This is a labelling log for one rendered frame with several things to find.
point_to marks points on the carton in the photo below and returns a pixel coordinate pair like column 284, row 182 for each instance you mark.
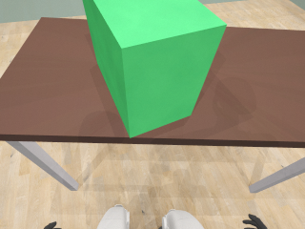
column 154, row 56

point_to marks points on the table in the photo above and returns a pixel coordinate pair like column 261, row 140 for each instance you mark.
column 253, row 96

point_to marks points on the robot left thigh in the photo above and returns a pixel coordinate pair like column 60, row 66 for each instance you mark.
column 115, row 218

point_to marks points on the robot right thigh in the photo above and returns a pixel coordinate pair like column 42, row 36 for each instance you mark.
column 179, row 219

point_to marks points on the right robot hand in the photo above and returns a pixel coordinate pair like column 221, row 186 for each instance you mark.
column 254, row 221

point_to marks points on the robot thigh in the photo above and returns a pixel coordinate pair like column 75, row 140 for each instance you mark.
column 115, row 218
column 179, row 219

